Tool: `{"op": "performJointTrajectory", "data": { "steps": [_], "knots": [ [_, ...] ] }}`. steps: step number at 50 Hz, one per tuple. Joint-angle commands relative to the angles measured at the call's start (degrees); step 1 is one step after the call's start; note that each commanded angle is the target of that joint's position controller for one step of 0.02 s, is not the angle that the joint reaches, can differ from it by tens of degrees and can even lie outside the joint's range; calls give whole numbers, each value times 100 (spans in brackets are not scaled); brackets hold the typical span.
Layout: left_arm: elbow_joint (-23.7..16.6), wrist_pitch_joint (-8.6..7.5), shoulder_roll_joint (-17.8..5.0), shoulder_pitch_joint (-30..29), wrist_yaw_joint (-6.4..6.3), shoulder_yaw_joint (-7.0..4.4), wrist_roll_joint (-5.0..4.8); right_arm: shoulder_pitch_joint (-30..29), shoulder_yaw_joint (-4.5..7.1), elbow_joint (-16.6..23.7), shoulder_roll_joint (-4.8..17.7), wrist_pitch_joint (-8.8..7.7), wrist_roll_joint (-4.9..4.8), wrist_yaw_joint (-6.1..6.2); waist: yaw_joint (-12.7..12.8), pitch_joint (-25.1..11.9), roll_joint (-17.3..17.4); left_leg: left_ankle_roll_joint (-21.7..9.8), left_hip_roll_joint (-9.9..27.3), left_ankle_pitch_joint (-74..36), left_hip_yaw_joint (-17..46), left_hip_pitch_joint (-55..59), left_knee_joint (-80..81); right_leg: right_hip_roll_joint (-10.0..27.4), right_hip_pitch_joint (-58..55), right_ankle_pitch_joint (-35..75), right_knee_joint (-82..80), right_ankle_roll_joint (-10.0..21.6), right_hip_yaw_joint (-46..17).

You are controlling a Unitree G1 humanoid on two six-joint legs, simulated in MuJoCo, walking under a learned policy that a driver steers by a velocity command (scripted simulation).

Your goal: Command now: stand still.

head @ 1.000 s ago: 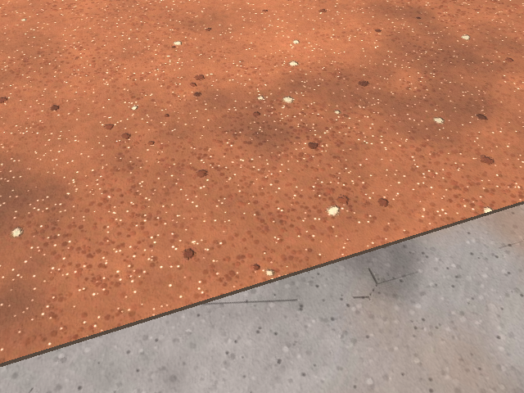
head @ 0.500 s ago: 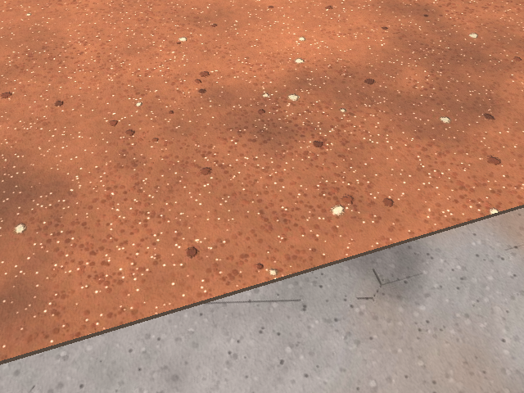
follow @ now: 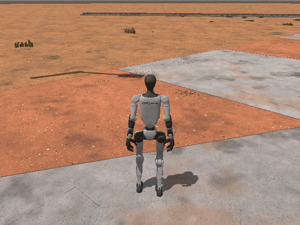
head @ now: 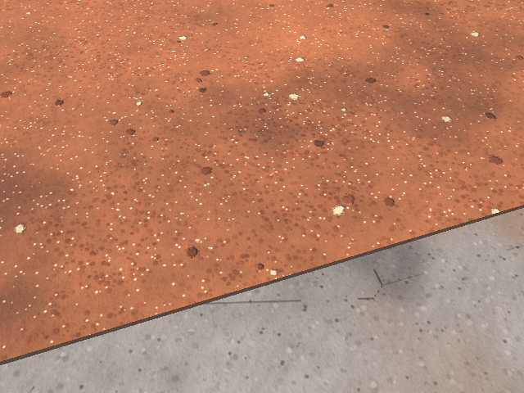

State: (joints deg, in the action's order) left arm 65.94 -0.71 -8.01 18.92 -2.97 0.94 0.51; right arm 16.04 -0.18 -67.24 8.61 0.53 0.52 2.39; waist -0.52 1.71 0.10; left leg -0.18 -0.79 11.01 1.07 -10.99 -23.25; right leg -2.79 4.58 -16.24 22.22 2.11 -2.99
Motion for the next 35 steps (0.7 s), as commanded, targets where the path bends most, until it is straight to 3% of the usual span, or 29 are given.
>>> {"op": "performJointTrajectory", "data": {
  "steps": [1,3,4,6,7,9,11,13,15,17,18,19,20,21,22,23,25,28,32,35],
  "knots": [
    [-15,-17,-421,502,-14,-64,1,395,60,26,426,-16,0,15,0,309,-32,-178,523,-735,462,232,259,657,600,1063,-435,140,-476],
    [-15,-20,-408,520,-15,-67,1,408,62,23,414,-17,0,16,0,314,-32,-177,523,-736,460,231,256,658,599,1067,-434,140,-474],
    [0,-19,-378,574,-12,-60,11,436,51,10,373,-13,7,13,14,205,-42,-183,472,-343,436,272,284,621,568,575,-525,158,-476],
    [-14,13,-561,636,-5,-146,27,356,90,83,433,10,30,-5,60,361,-208,-249,197,814,243,14,-24,546,722,-945,-641,314,-607],
    [-40,42,-679,683,6,-204,27,299,112,150,437,18,53,-30,109,502,-409,-302,9,1481,83,-310,-356,622,802,-1884,-740,475,-849],
    [-24,65,-845,1046,20,-301,19,-12,98,391,290,-18,135,-103,321,950,-794,-311,-211,1790,-258,-1313,-1237,1225,696,-3178,-1260,886,-1771],
    [-35,14,-866,1120,32,-361,48,-279,92,648,241,-147,194,-159,369,1270,-856,-340,102,1399,-385,-1825,-1891,1792,692,-3016,-1500,1235,-2377],
    [-79,-83,-912,1081,57,-408,108,-378,146,846,369,-291,154,-217,317,1244,-756,-391,268,1533,-308,-2124,-1974,1868,364,-2158,-1383,1308,-2306],
    [-151,-165,-924,898,76,-439,68,-164,192,902,373,-407,71,-274,108,1071,-670,-431,220,1216,-431,-1510,-1323,1672,436,-1352,-1103,1156,-1832],
    [-309,-219,-858,446,102,-428,8,1008,272,529,321,-467,-9,-277,-494,734,-397,-443,-164,583,-630,684,-294,1155,1543,-552,-324,828,-1085],
    [-434,-300,-647,276,148,-361,25,1733,392,341,629,-506,44,-225,-806,462,373,-525,405,964,322,1774,296,648,2237,-62,1002,602,-404],
    [-686,-369,-207,324,216,-255,12,2555,576,206,1355,-486,31,-197,-930,-34,1928,-1061,1902,2379,2922,2529,1364,-163,3261,-1032,2942,279,565],
    [-750,-349,-686,142,253,-365,193,2368,521,155,1101,-389,29,-197,-665,310,1230,-1250,2235,2864,3661,1918,1580,79,3612,-1390,4030,332,285],
    [-777,-352,-600,-28,310,-364,218,1648,445,414,872,-383,64,-215,-344,784,447,-1193,2102,2803,3130,1332,1566,414,3734,-829,4430,395,129],
    [-755,-394,-424,-56,362,-319,162,1177,415,595,802,-427,74,-229,-176,868,148,-1123,1877,2064,2541,960,1626,587,3583,-278,4396,380,71],
    [-742,-411,-390,-56,399,-329,138,991,374,672,720,-480,67,-219,-42,812,76,-1039,1650,1340,2018,827,1673,694,3403,51,4252,345,105],
    [-721,-335,-435,32,438,-365,166,1110,281,593,516,-573,52,-194,65,575,221,-907,1325,-3,1256,960,1612,705,3235,332,4070,232,294],
    [-870,-226,-464,-333,452,-404,143,1625,215,390,504,-628,32,-165,48,457,393,-864,1179,-1912,635,1308,1382,610,3574,486,3909,133,579],
    [-1352,-186,-368,-1556,467,-339,96,1761,131,376,468,-636,52,-140,-112,696,464,-847,1021,-2878,247,1086,1439,456,3603,912,2756,58,915],
    [-1569,-189,-314,-2098,465,-273,38,1837,115,344,543,-660,49,-100,-186,762,563,-833,1017,-3456,77,1021,1423,244,3009,1182,1657,165,1159]
  ]
}}
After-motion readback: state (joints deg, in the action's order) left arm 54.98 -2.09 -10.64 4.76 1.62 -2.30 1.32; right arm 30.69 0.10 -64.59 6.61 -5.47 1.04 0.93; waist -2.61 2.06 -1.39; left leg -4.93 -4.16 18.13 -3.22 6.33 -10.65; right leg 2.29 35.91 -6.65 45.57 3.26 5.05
